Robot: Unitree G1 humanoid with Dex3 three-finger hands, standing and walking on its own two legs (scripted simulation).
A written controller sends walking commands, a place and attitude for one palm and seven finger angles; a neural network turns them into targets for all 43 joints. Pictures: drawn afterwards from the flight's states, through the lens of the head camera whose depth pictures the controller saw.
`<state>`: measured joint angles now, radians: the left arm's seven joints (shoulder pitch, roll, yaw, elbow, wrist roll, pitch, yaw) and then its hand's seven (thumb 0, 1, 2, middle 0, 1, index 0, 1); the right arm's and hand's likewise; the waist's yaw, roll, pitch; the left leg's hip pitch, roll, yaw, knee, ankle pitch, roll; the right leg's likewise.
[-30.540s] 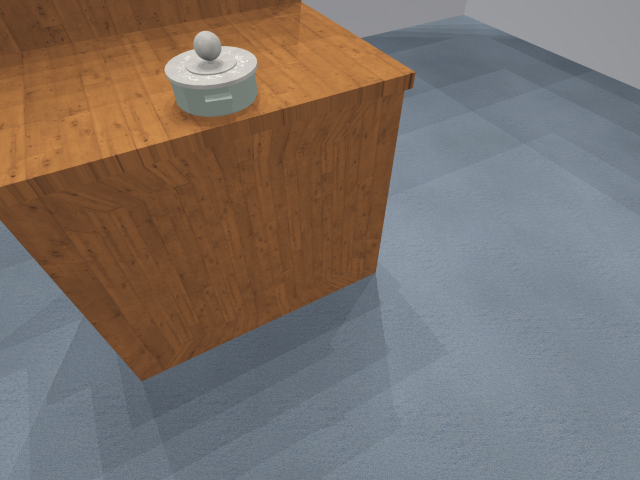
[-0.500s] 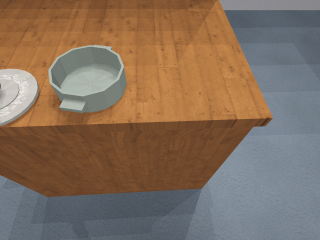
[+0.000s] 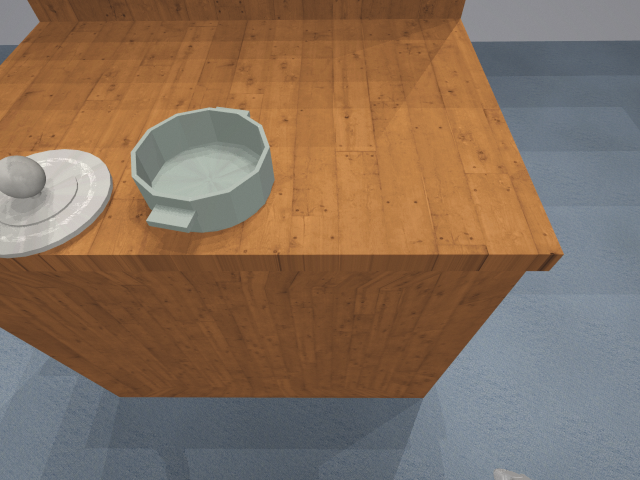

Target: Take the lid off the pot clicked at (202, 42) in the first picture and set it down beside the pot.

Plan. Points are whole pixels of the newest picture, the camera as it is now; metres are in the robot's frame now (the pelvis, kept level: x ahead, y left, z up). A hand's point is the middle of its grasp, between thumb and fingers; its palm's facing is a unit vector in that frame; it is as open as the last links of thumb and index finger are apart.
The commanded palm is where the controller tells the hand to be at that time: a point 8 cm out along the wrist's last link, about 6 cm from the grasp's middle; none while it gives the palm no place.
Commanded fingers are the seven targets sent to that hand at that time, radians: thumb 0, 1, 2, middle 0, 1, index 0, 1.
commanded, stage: draw the hand back to the body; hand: left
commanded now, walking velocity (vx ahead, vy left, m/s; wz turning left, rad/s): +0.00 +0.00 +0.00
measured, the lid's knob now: (20, 177) +0.47 +0.38 +0.12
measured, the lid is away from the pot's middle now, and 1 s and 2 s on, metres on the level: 0.23 0.23 0.23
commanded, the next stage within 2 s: step back with the hand held close in 1.84 s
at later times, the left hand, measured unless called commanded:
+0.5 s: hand out of the picture +0.38 +0.29 +0.31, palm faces +0.56 -0.80 -0.20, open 10.4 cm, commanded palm +0.31 +0.32 +0.31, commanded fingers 0.00 0.32 0.87 -0.34 -0.52 -0.34 -0.52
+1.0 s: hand out of the picture +0.27 +0.25 +0.31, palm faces +0.56 -0.80 -0.20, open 8.0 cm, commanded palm +0.21 +0.28 +0.30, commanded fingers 0.00 0.90 0.90 -0.20 -0.30 -0.20 -0.30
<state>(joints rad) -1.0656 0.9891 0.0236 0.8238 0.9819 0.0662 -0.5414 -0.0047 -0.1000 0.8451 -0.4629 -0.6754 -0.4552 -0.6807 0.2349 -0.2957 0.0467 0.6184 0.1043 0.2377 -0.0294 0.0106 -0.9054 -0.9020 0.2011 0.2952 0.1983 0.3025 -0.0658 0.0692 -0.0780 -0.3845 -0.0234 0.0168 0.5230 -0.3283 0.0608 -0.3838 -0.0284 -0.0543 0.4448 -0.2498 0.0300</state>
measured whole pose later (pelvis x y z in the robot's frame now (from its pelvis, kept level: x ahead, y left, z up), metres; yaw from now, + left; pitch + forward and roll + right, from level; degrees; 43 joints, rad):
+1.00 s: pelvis -0.03 -0.04 +0.01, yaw -1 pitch -3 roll +0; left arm -0.28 0.49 0.47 0.00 -0.08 -0.10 0.07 0.00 0.70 0.89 -0.26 -0.37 -0.25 -0.37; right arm 0.16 -0.24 0.04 0.67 0.03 -0.06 -0.06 0.02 -0.90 -0.90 0.20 0.30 0.20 0.30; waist 0.05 0.06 0.01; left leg -0.07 0.02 0.02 0.36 -0.24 0.00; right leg -0.10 0.02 -0.05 0.34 -0.19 -0.03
